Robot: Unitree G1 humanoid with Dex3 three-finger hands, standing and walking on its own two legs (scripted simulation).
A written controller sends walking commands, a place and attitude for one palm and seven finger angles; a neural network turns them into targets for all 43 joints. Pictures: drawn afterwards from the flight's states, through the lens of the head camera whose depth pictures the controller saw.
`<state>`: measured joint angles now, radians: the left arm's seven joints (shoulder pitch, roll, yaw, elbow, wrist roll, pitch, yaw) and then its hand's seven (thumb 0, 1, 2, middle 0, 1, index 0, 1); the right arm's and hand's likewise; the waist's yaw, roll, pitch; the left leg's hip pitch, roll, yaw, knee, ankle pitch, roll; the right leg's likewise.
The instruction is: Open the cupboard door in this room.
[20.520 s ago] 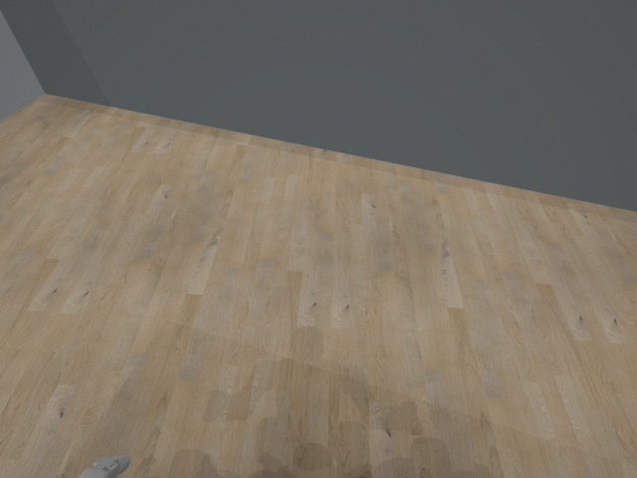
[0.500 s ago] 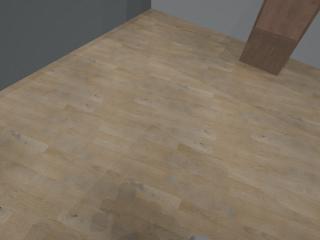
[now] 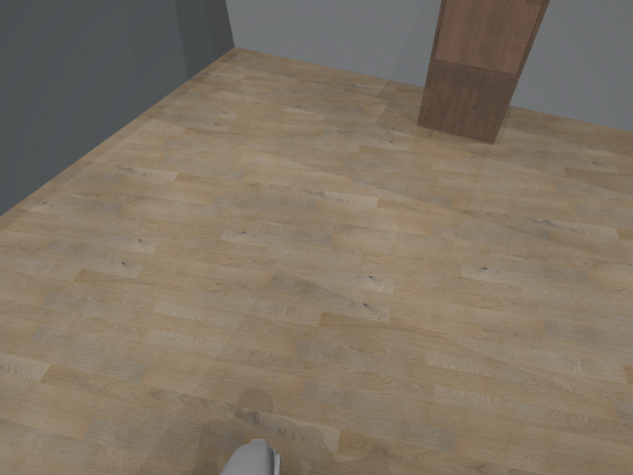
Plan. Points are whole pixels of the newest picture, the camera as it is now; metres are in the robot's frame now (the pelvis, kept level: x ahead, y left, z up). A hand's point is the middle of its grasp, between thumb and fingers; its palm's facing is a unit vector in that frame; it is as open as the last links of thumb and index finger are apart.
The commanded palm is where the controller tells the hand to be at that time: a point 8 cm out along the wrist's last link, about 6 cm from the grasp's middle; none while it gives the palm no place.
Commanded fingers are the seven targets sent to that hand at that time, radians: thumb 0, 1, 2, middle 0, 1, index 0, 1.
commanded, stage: turn or walk to find it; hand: left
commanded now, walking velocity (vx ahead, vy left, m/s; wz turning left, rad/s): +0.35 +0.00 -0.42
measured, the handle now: out of the picture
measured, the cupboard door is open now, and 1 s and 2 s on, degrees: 0 0 0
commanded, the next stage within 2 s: stand and wait in 1.34 s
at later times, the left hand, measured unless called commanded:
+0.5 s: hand (204, 347) +0.33 +0.24 -0.17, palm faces -0.20 -0.95 -0.22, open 7.4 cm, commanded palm none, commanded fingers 0.00 0.90 0.90 -0.20 -0.30 -0.20 -0.30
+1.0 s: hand (298, 263) +0.51 +0.10 -0.15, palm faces -0.27 -0.92 -0.29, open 7.1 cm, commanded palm none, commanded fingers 0.00 0.90 0.90 -0.20 -0.30 -0.20 -0.30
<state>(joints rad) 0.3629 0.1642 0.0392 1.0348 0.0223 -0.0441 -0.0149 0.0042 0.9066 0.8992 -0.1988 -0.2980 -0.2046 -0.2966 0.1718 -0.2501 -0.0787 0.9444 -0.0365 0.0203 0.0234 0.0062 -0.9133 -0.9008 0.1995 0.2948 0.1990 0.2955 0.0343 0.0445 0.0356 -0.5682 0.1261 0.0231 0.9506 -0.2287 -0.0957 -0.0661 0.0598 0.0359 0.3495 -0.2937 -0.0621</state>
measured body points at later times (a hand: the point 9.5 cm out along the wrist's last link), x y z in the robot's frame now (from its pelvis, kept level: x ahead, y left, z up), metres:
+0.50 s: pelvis +0.20 +0.06 +0.00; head +0.22 +0.07 +0.45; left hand +0.34 +0.29 -0.15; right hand +0.12 -0.18 -0.14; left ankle +0.16 +0.15 -0.74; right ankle +0.20 -0.09 -0.64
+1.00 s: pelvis +0.39 -0.08 +0.00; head +0.38 -0.11 +0.45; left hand +0.53 +0.14 -0.13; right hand +0.34 -0.30 -0.17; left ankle +0.48 +0.09 -0.65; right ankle +0.37 -0.10 -0.74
